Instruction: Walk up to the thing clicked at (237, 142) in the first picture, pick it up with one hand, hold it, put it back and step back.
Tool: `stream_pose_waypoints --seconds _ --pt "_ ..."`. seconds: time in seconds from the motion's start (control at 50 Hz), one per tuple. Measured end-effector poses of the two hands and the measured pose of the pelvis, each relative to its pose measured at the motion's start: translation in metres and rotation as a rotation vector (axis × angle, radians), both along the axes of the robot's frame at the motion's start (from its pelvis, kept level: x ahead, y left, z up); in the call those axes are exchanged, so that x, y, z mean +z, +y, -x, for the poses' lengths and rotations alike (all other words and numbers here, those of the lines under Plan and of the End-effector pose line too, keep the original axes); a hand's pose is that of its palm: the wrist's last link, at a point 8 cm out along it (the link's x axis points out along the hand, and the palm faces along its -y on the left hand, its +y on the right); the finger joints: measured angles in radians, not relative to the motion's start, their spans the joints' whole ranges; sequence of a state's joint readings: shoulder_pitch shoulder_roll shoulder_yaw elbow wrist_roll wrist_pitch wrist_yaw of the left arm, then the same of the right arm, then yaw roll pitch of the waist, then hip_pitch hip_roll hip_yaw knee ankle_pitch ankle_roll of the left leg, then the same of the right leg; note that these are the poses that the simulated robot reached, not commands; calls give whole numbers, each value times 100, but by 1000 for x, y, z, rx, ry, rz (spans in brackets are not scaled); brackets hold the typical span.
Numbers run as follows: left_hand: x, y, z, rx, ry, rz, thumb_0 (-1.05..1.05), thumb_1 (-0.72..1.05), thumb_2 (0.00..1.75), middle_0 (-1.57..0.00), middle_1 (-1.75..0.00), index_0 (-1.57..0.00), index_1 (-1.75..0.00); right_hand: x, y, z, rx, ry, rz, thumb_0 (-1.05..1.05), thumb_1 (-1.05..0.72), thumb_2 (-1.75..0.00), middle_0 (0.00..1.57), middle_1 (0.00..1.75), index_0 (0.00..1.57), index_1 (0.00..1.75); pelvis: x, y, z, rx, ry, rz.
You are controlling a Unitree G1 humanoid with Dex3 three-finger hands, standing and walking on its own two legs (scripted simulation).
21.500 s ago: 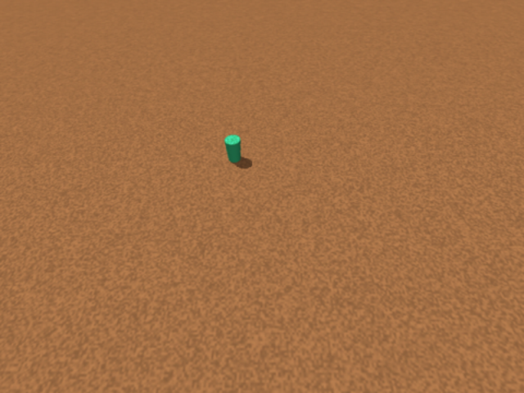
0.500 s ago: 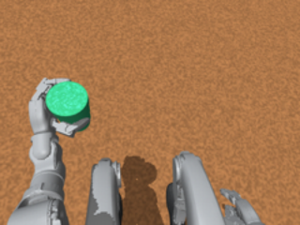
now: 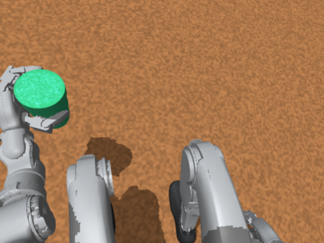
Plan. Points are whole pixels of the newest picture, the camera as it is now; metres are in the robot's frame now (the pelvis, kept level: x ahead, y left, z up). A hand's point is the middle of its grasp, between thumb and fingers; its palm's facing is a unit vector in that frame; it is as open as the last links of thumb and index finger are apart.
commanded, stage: crouch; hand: left
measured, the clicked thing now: (48, 104) +0.46 +0.23 -0.07
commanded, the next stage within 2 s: lower in 0.40 s
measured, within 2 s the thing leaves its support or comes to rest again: neither
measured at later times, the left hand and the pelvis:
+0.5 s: hand (50, 108) +0.46 +0.24 -0.12, palm faces +0.21 -0.98 +0.00, open 11.7 cm; pelvis +0.00 +0.01 -0.03, yaw -3 degrees
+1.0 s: hand (58, 116) +0.47 +0.24 -0.19, palm faces +0.25 -0.97 +0.01, open 11.7 cm; pelvis +0.00 +0.01 -0.05, yaw -7 degrees
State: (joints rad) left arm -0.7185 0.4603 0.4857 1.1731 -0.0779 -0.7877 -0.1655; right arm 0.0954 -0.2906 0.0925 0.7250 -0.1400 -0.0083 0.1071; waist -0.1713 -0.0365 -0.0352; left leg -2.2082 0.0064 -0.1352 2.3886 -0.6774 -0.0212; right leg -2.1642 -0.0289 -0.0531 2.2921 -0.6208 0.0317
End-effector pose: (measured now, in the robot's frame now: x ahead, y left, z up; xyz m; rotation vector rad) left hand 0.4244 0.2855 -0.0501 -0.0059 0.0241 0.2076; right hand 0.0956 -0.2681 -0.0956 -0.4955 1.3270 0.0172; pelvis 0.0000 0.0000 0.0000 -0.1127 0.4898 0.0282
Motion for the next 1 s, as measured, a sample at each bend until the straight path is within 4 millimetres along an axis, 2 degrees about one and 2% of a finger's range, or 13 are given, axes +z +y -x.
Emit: stream_pose_waypoints --seconds 0.4,0.6,0.82,1.0 --pt "-58 4 -8 6 4 -2 -1 -53 103 -66 -101 -59 -98 -13 -1 -1 88 60 56 1 -91 -91 20 30 20 30 -30 5 -2 -28 -53 47" --pt "-77 5 -8 10 14 -3 -1 -53 103 -66 -101 -59 -98 -13 0 -6 131 80 79 1 -91 -91 20 30 20 30 -36 7 -3 -34 -74 67" --pt "-114 1 -7 33 42 17 -1 -53 103 -66 -101 -59 -98 -8 3 -9 215 96 121 1 -92 -91 20 30 20 30 -44 10 0 -51 -123 97" --pt "-136 2 -10 46 38 11 -1 -52 103 -65 -101 -58 -98 -1 7 -7 280 134 166 0 -92 -91 20 30 20 30 -49 14 1 -62 -159 129"
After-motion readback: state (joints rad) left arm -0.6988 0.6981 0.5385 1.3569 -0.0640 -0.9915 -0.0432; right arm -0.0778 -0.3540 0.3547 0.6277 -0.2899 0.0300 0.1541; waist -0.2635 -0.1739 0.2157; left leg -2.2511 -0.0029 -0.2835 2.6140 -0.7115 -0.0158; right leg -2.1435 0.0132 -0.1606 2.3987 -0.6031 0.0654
